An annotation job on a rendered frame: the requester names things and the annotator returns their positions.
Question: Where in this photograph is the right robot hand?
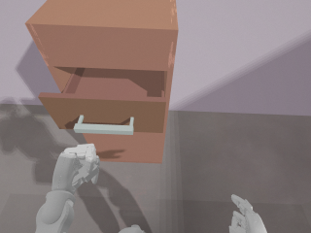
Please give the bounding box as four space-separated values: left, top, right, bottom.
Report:
229 194 267 233

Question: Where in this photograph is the robot left shin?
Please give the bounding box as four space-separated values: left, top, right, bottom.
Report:
131 224 141 229

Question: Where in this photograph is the drawer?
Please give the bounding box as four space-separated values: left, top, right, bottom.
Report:
38 67 166 133

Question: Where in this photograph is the robot left forearm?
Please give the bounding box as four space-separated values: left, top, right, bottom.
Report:
35 190 76 233

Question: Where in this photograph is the left robot hand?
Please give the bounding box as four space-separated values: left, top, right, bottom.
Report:
52 144 100 195

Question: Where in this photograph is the handle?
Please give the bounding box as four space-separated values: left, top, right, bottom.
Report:
73 115 134 135

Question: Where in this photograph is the cabinet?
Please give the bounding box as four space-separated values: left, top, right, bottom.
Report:
25 0 179 164

